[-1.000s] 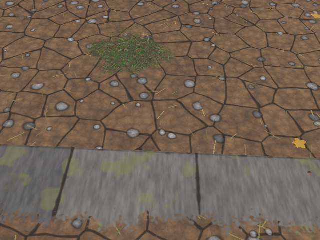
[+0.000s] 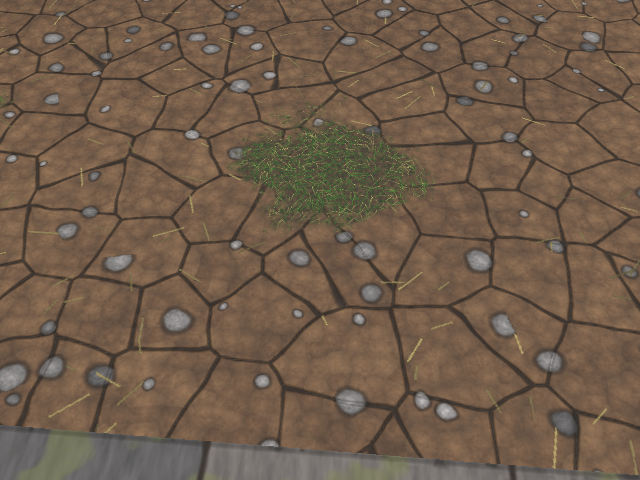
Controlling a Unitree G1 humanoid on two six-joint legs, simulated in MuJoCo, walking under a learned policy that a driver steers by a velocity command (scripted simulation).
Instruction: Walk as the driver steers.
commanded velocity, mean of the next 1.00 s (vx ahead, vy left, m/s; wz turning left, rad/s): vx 0.50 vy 0.00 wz -0.35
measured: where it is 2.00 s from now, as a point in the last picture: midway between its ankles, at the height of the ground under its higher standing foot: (366, 236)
